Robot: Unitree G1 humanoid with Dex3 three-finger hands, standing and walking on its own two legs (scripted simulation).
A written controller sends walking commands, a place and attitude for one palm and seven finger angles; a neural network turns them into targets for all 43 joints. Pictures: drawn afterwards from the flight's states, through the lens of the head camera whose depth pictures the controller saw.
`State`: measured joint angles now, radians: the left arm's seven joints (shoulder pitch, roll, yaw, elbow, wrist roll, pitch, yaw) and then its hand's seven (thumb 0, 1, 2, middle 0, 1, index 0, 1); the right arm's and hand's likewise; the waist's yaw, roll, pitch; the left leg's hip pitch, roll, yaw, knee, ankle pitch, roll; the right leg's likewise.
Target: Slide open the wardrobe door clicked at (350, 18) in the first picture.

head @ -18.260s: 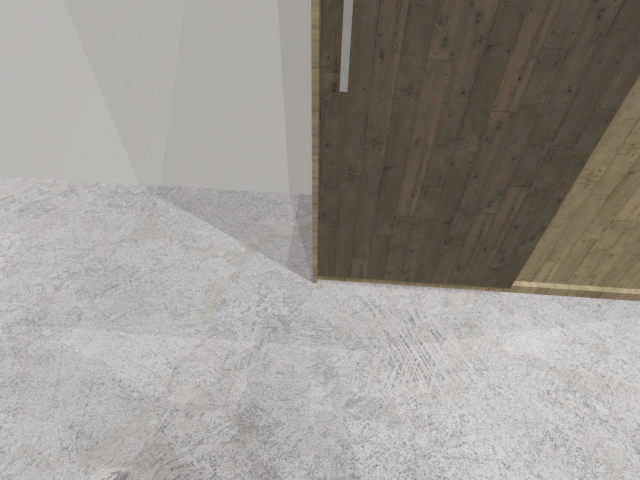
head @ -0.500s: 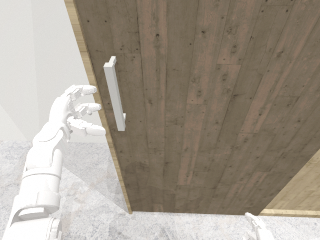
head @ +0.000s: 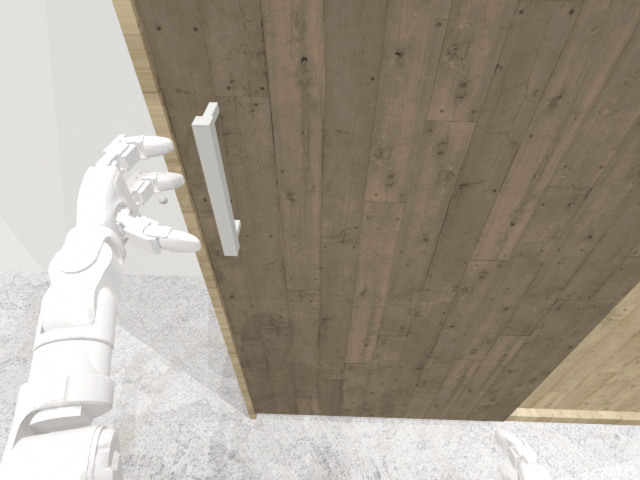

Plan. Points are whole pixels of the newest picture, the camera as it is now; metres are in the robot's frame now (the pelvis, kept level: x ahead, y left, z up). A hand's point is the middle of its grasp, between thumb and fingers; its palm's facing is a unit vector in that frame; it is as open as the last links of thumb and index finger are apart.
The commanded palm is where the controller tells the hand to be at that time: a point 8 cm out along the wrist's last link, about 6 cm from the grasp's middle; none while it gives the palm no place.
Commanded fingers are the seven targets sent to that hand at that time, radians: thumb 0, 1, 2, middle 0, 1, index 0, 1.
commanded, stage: move the hooked fingers beside the handle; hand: left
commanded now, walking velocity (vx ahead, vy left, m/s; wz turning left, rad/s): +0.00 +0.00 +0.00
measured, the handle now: (222, 186) +0.44 +0.15 +0.16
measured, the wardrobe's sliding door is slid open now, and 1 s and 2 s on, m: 0.00 0.00 0.00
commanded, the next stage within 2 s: none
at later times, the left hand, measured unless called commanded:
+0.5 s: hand (160, 215) +0.37 +0.21 +0.17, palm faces +0.06 -1.00 -0.01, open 13.9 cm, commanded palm +0.34 +0.26 +0.17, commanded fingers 0.00 -0.50 0.30 -0.30 -1.20 -0.30 -1.20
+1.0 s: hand (156, 211) +0.37 +0.21 +0.17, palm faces +0.10 -1.00 +0.00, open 13.9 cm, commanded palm +0.35 +0.27 +0.17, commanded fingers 0.00 -0.50 0.30 -0.30 -1.20 -0.30 -1.20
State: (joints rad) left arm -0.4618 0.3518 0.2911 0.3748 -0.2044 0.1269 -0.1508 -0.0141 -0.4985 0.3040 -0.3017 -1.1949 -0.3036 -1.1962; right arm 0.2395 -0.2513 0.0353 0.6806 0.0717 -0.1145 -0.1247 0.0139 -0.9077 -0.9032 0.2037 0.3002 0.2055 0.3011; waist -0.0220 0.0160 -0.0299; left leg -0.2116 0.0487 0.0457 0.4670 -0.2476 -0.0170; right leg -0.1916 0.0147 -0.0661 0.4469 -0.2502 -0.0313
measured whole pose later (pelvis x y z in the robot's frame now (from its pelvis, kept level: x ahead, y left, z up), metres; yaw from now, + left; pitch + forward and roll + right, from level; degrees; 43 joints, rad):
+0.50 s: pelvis +0.00 +0.00 +0.00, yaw +0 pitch -1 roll +0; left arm -0.41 0.35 0.26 0.35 -0.22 0.26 -0.18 -0.01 -0.50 0.30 -0.30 -1.20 -0.31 -1.20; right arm 0.21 -0.25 0.04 0.66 0.08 -0.08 -0.12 0.01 -0.91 -0.90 0.20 0.30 0.21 0.30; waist -0.01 0.03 -0.06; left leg -0.19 0.04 0.04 0.47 -0.25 -0.01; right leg -0.17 0.01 -0.07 0.44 -0.26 -0.02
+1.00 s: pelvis +0.00 +0.01 +0.00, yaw -1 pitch -1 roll +0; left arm -0.39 0.34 0.31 0.34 -0.22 0.17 -0.15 -0.01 -0.50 0.30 -0.30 -1.19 -0.30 -1.20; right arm 0.26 -0.25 0.03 0.67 0.07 -0.09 -0.12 0.01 -0.91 -0.90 0.20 0.30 0.21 0.30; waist -0.02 0.03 -0.04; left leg -0.19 0.04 0.06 0.45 -0.24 -0.01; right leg -0.17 0.01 -0.05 0.43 -0.24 -0.02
